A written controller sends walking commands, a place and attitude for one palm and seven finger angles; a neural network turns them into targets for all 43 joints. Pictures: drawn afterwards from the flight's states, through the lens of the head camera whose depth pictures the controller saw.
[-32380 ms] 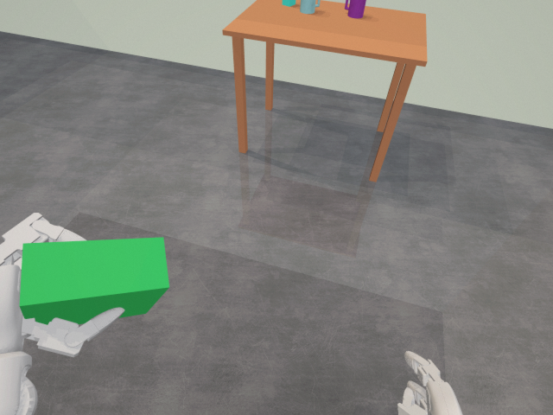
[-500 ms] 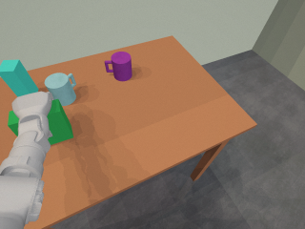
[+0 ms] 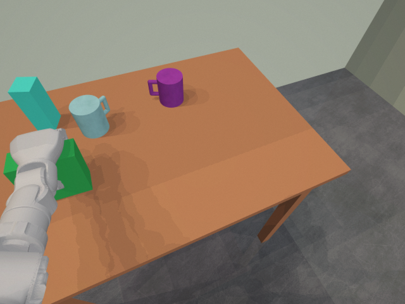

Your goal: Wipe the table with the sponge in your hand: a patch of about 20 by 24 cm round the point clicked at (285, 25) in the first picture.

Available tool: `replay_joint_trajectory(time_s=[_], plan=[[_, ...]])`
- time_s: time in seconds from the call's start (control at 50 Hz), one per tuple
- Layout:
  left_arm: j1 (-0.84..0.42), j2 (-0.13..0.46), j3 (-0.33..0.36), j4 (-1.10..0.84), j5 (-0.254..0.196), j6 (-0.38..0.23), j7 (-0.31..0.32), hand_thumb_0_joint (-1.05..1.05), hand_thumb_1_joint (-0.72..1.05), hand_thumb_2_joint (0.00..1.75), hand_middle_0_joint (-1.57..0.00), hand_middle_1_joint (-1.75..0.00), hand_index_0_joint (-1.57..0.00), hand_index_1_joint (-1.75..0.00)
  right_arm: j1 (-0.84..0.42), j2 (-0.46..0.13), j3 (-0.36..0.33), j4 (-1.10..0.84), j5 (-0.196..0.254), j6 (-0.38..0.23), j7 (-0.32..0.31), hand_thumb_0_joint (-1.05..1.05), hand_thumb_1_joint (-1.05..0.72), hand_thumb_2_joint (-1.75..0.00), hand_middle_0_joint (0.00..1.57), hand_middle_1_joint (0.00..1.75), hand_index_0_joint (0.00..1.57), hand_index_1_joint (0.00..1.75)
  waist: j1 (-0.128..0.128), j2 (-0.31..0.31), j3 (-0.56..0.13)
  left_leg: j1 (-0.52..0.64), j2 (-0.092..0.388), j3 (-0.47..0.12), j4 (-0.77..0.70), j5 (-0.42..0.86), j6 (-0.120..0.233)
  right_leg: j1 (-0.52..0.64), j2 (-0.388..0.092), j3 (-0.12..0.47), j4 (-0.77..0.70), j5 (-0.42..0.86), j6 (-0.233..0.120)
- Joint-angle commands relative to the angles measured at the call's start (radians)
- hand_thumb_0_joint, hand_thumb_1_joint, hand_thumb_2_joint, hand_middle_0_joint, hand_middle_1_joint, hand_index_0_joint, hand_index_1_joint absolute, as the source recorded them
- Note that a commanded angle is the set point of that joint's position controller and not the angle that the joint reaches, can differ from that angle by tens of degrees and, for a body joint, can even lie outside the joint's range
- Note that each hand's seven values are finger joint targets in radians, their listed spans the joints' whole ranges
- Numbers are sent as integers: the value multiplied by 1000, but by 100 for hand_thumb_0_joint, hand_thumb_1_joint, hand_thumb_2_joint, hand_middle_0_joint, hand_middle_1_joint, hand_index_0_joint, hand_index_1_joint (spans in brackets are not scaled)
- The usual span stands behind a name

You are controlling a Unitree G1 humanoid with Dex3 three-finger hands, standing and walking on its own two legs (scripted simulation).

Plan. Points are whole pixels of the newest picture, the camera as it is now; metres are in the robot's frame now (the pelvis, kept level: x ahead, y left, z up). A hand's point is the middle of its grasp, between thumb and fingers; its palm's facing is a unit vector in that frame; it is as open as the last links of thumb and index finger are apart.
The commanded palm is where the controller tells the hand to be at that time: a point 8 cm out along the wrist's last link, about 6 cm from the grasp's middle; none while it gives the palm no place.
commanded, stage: wipe back along the first lane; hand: left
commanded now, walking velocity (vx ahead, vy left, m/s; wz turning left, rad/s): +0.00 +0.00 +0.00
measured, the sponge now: (57, 178) +0.37 +0.35 -0.03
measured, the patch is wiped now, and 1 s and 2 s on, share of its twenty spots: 1.00 1.00 1.00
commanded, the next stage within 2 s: lift the sponge slowly off the table in 1.40 s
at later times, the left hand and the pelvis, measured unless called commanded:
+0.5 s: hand (54, 186) +0.33 +0.32 +0.02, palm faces -0.05 -0.03 -1.00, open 9.8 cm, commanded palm +0.29 +0.30 +0.05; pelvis +0.00 +0.00 +0.00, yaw +1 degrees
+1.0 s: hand (60, 212) +0.28 +0.29 +0.02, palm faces -0.04 -0.03 -1.00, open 9.8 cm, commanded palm +0.24 +0.27 +0.05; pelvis -0.01 -0.02 +0.01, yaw +1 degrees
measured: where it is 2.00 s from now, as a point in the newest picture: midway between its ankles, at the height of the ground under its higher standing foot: outside the picture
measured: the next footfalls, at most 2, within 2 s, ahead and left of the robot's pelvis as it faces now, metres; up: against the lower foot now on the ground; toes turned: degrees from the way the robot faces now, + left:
none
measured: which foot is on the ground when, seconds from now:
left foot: down 0.00-1.00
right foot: down 0.00-1.00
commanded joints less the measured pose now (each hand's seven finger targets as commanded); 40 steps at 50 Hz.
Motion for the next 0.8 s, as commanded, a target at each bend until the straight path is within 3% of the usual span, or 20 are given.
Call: replay_joint_trajectory(time_s=[0.0, 0.1, 0.12, 0.14, 0.18, 0.22, 0.24, 0.26, 0.3, 0.32, 0.34, 0.4, 0.44, 0.48, 0.52, 0.54, 0.6, 0.64, 0.7, 0.78], plan=[[-151, 162, 15, -119, -12, 12, 1, 0, 10, 130, -120, -160, -120, -160, -11, -167, -55, -96, 5, -21, -10, 0, -90, -90, 20, 30, 20, 30, 16, 17, -274, 248, 27, -80, -56, 447, -41, 91, 21, 6, -28, 301, -70], [-61, 127, 6, -147, -36, 45, 2, 0, 10, 130, -120, -160, -120, -160, -41, -165, -53, -106, 10, -22, -8, 0, -90, -90, 20, 30, 20, 30, 27, -12, -248, 227, 24, -74, -69, 422, -36, 122, 17, 9, -34, 309, -69], [-47, 142, 14, -154, -32, 52, 2, 0, 10, 130, -120, -160, -120, -160, -37, -169, -53, -105, 11, -21, -8, 0, -90, -90, 20, 30, 20, 30, 31, -11, -252, 230, 21, -80, -70, 422, -38, 124, 18, 7, -32, 305, -69], [-38, 97, -28, -158, -32, 61, -1, 0, 10, 130, -120, -160, -120, -160, -48, -164, -51, -111, 11, -21, -9, 0, -90, -90, 20, 30, 20, 30, 21, -10, -231, 231, 23, -76, -71, 403, -36, 111, 17, 3, -34, 284, -66], [-7, 94, -24, -160, -35, 76, -4, 0, 10, 130, -120, -160, -120, -160, -56, -164, -48, -118, 14, -21, -8, 0, -90, -90, 20, 30, 20, 30, 30, -24, -209, 220, 21, -78, -81, 369, -35, 111, 18, 3, -42, 260, -69], [-40, 82, -38, -212, -33, 77, -7, 0, 10, 130, -120, -160, -120, -160, -69, -162, -49, -123, 14, -22, -11, 0, -90, -90, 20, 30, 20, 30, 26, -9, -223, 247, 23, -87, -81, 388, -40, 106, 16, 1, -38, 260, -69], [23, 42, -58, -216, -38, 83, -9, 0, 10, 130, -120, -160, -120, -160, -74, -154, -51, -131, 13, -25, -11, 0, -90, -90, 20, 30, 20, 30, 36, -9, -234, 256, 25, -86, -81, 400, -41, 110, 17, -2, -37, 254, -69], [41, 54, -42, -222, -36, 87, -9, 0, 10, 130, -120, -160, -120, -160, -78, -157, -51, -132, 14, -25, -10, 0, -90, -90, 20, 30, 20, 30, 39, -31, -228, 257, 27, -89, -80, 407, -44, 112, 18, -2, -38, 265, -70], [60, 19, -57, -269, -50, 90, -9, 0, 10, 130, -120, -160, -120, -160, -102, -152, -48, -144, 14, -27, -9, 0, -90, -90, 20, 30, 20, 30, 40, -19, -224, 265, 31, -90, -85, 424, -46, 117, 16, -2, -37, 274, -70], [78, 48, -31, -271, -48, 95, -4, 0, 10, 130, -120, -160, -120, -160, -98, -155, -50, -141, 13, -25, -11, 0, -90, -90, 20, 30, 20, 30, 46, -30, -218, 264, 27, -94, -83, 415, -48, 119, 17, -1, -37, 265, -69], [116, 12, -57, -285, -52, 102, -4, 0, 10, 130, -120, -160, -120, -160, -107, -150, -48, -150, 11, -28, -10, 0, -90, -90, 20, 30, 20, 30, 47, -30, -218, 260, 27, -86, -82, 415, -46, 126, 17, -2, -35, 273, -69], [149, 1, -51, -336, -58, 122, 0, 0, 10, 130, -120, -160, -120, -160, -135, -147, -45, -159, 15, -31, -8, 0, -90, -90, 20, 30, 20, 30, 55, -31, -200, 260, 26, -93, -90, 422, -51, 134, 15, -2, -35, 277, -70], [149, -35, -92, -353, -54, 141, 2, 0, 10, 130, -120, -160, -120, -160, -145, -144, -42, -161, 13, -32, -10, 0, -90, -90, 20, 30, 20, 30, 47, -22, -182, 262, 25, -91, -90, 396, -51, 119, 15, -6, -34, 256, -68], [145, -37, -96, -356, -48, 162, 3, 0, 10, 130, -120, -160, -120, -160, -159, -142, -38, -162, 14, -31, -13, 0, -90, -90, 20, 30, 20, 30, 46, -39, -157, 253, 20, -91, -97, 355, -51, 116, 16, -4, -40, 231, -70], [138, -25, -87, -385, -44, 173, 1, 0, 10, 130, -120, -160, -120, -160, -168, -141, -37, -166, 14, -32, -17, 0, -90, -90, 20, 30, 20, 30, 53, -34, -181, 265, 16, -93, -100, 349, -50, 130, 14, -2, -40, 232, -72], [165, -60, -116, -393, -46, 177, -2, 0, 10, 130, -120, -160, -120, -160, -176, -135, -35, -174, 15, -34, -17, 0, -90, -90, 20, 30, 20, 30, 52, -27, -171, 265, 16, -90, -99, 349, -50, 129, 15, -3, -40, 230, -73], [232, -21, -70, -410, -51, 181, -7, 0, 10, 130, -120, -160, -120, -160, -189, -141, -31, -177, 15, -38, -19, 0, -90, -90, 20, 30, 20, 30, 67, -50, -181, 257, 10, -87, -99, 358, -47, 167, 14, 13, -40, 272, -76], [258, -75, -116, -441, -54, 180, -10, 0, 10, 130, -120, -160, -120, -160, -201, -130, -28, -188, 15, -42, -20, 0, -90, -90, 20, 30, 20, 30, 63, -52, -164, 255, 8, -80, -96, 355, -44, 167, 13, 11, -39, 283, -73], [334, -50, -76, -487, -58, 182, -4, 0, 10, 130, -120, -160, -120, -160, -217, -133, -29, -194, 13, -49, -18, 0, -90, -90, 20, 30, 20, 30, 82, -42, -178, 260, 7, -80, -96, 378, -45, 189, 13, 22, -36, 314, -76], [335, -77, -104, -513, -64, 205, -2, 0, 10, 130, -120, -160, -120, -160, -233, -127, -24, -197, 14, -52, -23, 0, -90, -90, 20, 30, 20, 30, 74, -66, -129, 240, 3, -74, -112, 305, -35, 184, 11, 21, -49, 269, -70]])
